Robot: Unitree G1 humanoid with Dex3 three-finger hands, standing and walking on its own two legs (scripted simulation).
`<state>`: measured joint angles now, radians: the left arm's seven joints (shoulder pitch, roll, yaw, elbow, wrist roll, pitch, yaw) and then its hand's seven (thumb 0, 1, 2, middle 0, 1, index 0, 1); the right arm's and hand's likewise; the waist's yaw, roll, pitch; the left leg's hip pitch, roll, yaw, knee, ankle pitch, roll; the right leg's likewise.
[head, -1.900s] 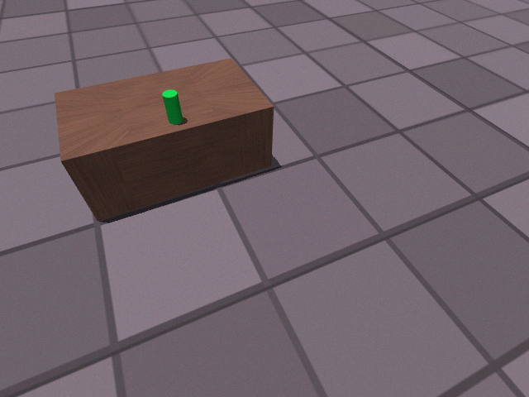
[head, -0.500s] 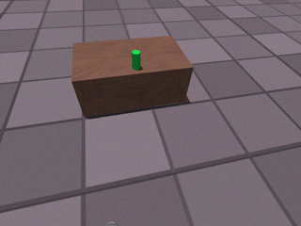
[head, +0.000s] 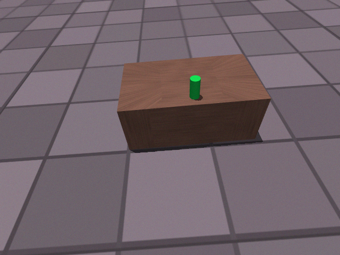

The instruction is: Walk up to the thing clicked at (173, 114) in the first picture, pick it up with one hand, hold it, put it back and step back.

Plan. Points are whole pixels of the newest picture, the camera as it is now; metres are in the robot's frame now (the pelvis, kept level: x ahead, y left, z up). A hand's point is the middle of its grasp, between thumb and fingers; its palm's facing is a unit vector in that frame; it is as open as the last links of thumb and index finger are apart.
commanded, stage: walk up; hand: right
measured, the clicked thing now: (194, 87) +1.08 -0.11 -0.30
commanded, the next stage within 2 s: none
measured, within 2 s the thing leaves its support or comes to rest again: neither
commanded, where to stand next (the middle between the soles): +0.67 +0.06 m, yaw +5 degrees
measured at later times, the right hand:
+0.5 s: hand (238, 177) +0.36 -0.19 -0.10, palm faces -0.15 +0.91 -0.39, open 7.3 cm
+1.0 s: hand (244, 152) +0.48 -0.24 -0.14, palm faces -0.18 +0.93 -0.33, open 7.4 cm
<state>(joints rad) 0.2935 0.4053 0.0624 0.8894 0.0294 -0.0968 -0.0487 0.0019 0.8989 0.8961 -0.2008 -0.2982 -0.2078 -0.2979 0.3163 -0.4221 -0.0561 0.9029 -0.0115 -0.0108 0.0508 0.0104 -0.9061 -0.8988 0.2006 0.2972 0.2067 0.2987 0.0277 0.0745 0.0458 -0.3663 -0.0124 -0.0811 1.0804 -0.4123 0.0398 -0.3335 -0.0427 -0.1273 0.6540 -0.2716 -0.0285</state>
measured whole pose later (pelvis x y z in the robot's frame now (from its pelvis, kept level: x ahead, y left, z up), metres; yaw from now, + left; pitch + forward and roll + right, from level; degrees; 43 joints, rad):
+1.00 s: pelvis +0.40 +0.03 +0.02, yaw +7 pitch -3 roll +0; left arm 0.30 0.39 0.04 0.84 0.02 -0.08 -0.05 0.00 0.90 0.90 -0.20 -0.30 -0.21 -0.30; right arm 0.32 -0.44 -0.05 0.88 -0.02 -0.04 0.06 0.01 -0.91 -0.90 0.20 0.30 0.20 0.30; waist 0.01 0.05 0.07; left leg -0.47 0.07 0.02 0.91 -0.34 0.02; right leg -0.25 -0.04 -0.08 0.52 -0.23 -0.03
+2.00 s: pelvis +0.61 +0.06 +0.01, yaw +6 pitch -2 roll +1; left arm 0.08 0.36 0.00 1.06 0.00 -0.01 -0.02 0.00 0.90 0.90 -0.20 -0.30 -0.21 -0.30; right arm 0.17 -0.36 0.02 1.09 -0.01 -0.02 0.01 0.01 -0.91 -0.90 0.20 0.30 0.21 0.30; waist 0.00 -0.02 0.06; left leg -0.20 0.02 0.03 0.54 -0.30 -0.01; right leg -0.31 -0.05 -0.05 0.53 -0.18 0.01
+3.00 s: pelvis +0.63 +0.06 +0.03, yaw +7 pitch -2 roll +0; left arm 0.06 0.33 0.02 1.16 0.01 0.00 -0.01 0.00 0.90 0.90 -0.20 -0.30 -0.21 -0.30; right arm 0.11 -0.35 0.00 1.16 -0.01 0.00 0.00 0.01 -0.91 -0.90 0.20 0.30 0.21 0.30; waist 0.00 0.00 0.05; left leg -0.07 0.02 0.01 0.33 -0.22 -0.01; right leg -0.18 -0.05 -0.08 0.34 -0.11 0.01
